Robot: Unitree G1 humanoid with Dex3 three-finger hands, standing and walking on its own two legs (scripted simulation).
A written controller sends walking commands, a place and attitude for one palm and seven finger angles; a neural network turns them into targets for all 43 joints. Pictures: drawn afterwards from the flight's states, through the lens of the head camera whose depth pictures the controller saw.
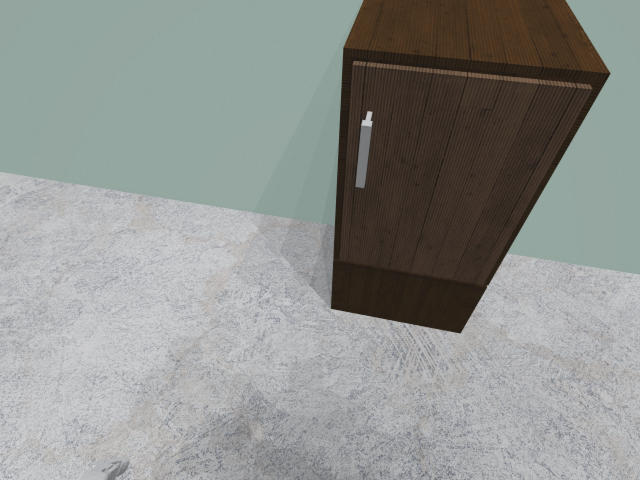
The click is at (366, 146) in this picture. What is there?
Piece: cupboard door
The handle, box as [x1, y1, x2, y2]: [355, 111, 372, 187]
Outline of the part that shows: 369,111 367,112 366,119 362,120 355,185 359,187 363,187 365,180 372,121 370,120 371,112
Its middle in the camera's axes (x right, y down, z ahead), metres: +0.09 -0.19 +0.83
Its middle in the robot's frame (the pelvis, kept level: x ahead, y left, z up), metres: +0.75 -0.06 -0.02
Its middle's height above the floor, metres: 0.75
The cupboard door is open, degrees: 0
